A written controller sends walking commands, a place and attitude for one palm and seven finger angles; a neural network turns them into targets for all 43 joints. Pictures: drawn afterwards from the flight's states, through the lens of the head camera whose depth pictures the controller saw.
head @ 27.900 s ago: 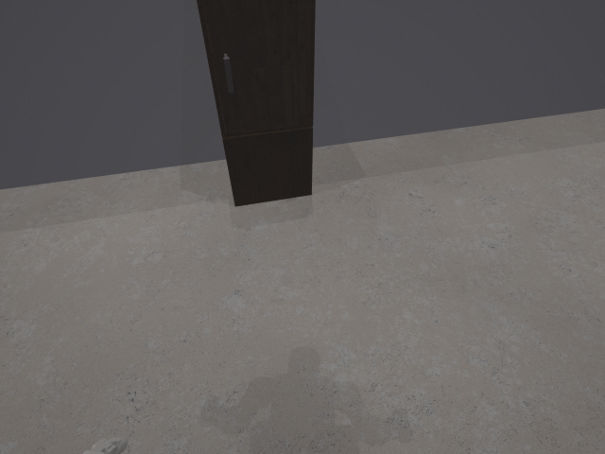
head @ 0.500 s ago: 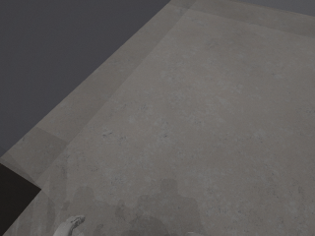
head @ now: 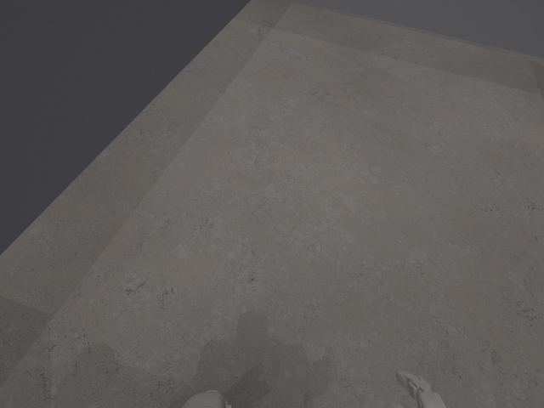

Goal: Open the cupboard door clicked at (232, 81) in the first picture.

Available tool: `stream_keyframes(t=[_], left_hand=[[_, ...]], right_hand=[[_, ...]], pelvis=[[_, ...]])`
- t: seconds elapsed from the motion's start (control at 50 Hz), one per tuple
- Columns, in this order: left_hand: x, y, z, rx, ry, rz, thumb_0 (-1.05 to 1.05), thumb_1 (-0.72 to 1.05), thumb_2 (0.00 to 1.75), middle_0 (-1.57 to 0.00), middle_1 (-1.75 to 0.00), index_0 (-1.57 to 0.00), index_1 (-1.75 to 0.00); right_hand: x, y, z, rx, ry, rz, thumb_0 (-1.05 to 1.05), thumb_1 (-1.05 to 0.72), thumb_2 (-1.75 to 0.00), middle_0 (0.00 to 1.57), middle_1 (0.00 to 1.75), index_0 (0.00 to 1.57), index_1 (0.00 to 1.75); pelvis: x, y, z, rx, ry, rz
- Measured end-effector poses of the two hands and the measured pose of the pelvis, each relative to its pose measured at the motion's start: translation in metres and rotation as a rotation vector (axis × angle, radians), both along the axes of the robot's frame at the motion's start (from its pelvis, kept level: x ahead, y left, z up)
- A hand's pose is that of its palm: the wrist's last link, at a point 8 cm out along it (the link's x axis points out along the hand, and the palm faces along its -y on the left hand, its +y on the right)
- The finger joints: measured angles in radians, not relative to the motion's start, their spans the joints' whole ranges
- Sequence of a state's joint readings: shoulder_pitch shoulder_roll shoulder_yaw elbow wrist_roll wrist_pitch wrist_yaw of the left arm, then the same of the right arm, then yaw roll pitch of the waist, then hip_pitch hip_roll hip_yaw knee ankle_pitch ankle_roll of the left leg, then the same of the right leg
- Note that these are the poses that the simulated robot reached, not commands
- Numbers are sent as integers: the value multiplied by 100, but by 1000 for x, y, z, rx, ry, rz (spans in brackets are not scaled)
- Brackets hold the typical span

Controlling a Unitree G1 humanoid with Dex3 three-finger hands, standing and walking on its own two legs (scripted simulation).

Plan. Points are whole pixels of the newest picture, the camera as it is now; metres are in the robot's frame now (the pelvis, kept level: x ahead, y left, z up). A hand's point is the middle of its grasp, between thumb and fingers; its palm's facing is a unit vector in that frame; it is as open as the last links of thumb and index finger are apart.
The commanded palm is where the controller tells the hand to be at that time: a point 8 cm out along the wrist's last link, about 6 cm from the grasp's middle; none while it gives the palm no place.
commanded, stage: walk to a spot facing it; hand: left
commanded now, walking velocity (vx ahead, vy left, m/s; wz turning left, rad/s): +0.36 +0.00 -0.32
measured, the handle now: out of the picture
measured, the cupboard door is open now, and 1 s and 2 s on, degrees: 41 41 41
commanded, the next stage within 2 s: turn to face it in 0.72 s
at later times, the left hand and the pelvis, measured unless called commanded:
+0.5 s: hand (241, 261) +0.40 +0.09 -0.15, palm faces -0.21 -0.96 -0.19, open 7.4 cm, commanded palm none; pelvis +0.22 -0.06 +0.00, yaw -9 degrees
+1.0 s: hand (236, 246) +0.45 +0.11 -0.18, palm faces -0.08 -0.98 -0.18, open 7.4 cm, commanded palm none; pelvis +0.44 -0.07 +0.00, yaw -8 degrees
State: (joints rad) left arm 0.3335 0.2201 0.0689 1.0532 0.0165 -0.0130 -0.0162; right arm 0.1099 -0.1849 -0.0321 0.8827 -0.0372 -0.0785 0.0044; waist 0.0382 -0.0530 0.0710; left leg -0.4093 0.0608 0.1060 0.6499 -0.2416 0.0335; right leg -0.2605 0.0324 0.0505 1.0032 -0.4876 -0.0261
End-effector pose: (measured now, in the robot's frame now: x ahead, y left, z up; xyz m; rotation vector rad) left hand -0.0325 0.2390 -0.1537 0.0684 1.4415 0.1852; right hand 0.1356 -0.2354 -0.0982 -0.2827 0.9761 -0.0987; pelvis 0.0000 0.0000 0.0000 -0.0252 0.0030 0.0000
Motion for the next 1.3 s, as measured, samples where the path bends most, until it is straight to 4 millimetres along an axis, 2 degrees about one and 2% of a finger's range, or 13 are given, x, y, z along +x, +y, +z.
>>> stream_keyframes(t=[0.12, 0.22, 0.34, 0.44, 0.5, 0.58, 0.68, 0.78, 0.9, 0.96, 1.08, 1.2, 1.3], left_hand=[[109, 20, 22, 16, -123, -81, 1, 91, 89, -19, -30, -19, -30], [204, 12, 37, 17, -214, -169, 0, 91, 89, -19, -30, -19, -30], [318, -27, 41, 6, -284, -305, 0, 91, 90, -19, -30, -19, -30], [410, -77, 34, 6, -380, -391, 0, 91, 89, -19, -30, -19, -30], [433, -97, 33, 7, -409, -374, 0, 91, 89, -19, -30, -19, -30], [428, -109, 35, 5, -316, -343, 0, 91, 89, -20, -30, -19, -30], [429, -94, 38, 50, -229, -286, -3, 96, 89, -20, -30, -20, -30], [424, -84, 31, 49, -105, -243, -2, 94, 89, -20, -30, -20, -30], [432, -75, 7, 23, 40, -184, 0, 92, 89, -20, -30, -19, -30], [458, -76, 3, 24, 43, -182, 0, 92, 89, -20, -30, -19, -30], [543, -89, 19, 25, -135, -141, 0, 91, 89, -20, -30, -19, -30], [605, -107, 35, 62, -267, -132, 0, 91, 89, -20, -30, -19, -30], [624, -121, 41, 121, -327, -113, 0, 91, 89, -20, -30, -19, -30]], right_hand=[[-35, 10, 1, 16, 182, -113, 0, -91, -90, 20, 30, 20, 30], [-77, 9, -2, 38, 356, -242, 0, -92, -90, 20, 30, 20, 30], [-108, 10, -7, 92, 532, -373, 0, -92, -90, 20, 30, 20, 30], [-107, 2, -23, 152, 655, -446, 0, -91, -90, 20, 30, 20, 30], [-75, -13, -30, 168, 658, -466, 0, -91, -90, 20, 30, 20, 30], [11, -44, -28, 149, 509, -448, 1, -91, -90, 20, 30, 20, 30], [134, -75, -19, 131, 297, -382, 0, -91, -90, 20, 30, 20, 30], [246, -89, -13, 114, 156, -307, 0, -91, -90, 20, 30, 20, 30], [358, -89, -17, 58, 39, -229, 0, -91, -90, 20, 30, 20, 30], [374, -84, -18, 48, 56, -220, 0, -91, -90, 20, 30, 20, 30], [360, -80, -23, 52, 245, -190, 0, -92, -90, 20, 30, 20, 30], [357, -105, -28, 63, 342, -192, 0, -92, -90, 20, 30, 20, 30], [379, -141, -40, 68, 348, -184, 0, -91, -90, 20, 30, 20, 30]], pelvis=[[46, 9, 20, -1, 10, -36], [87, 8, 26, 6, 17, -76], [141, -10, 20, 26, 19, -124], [193, -43, 1, 43, 17, -147], [217, -59, -1, 34, 0, -161], [251, -72, 12, 30, -1, -175], [294, -82, 21, 28, 15, -190], [346, -83, 19, 18, 14, -196], [416, -72, -1, 3, -3, -189], [435, -72, -2, 21, -17, -171], [456, -78, 11, 9, -1, -90], [474, -102, 12, 13, 15, -26], [488, -129, 4, 37, 22, 24]])
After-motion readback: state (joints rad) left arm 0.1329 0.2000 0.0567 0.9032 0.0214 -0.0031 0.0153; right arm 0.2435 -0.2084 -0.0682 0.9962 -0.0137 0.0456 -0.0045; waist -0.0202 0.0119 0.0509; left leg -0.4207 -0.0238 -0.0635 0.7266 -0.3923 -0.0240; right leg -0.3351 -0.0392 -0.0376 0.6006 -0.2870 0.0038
